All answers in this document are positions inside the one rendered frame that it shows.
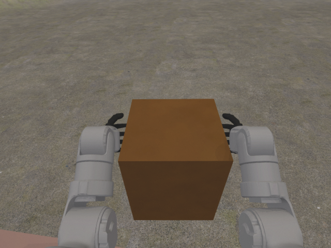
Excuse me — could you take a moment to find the robot right forearm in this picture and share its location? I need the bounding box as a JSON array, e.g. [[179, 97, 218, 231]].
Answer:
[[229, 126, 303, 241]]

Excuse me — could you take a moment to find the carton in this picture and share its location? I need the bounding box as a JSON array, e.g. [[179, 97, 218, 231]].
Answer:
[[118, 99, 233, 220]]

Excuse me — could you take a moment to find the robot left forearm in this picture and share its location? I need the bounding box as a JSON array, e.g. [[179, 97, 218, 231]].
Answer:
[[58, 126, 120, 240]]

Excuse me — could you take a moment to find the robot right upper arm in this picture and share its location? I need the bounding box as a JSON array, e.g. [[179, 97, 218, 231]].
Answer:
[[238, 208, 316, 248]]

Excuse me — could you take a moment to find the robot right hand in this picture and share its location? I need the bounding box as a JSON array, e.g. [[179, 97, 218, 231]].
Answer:
[[222, 113, 242, 154]]

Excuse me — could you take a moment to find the robot left upper arm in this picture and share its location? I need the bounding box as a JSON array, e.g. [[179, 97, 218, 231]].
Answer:
[[45, 206, 117, 248]]

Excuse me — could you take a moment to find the robot left hand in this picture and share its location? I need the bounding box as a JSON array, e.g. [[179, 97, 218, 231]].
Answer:
[[106, 113, 126, 152]]

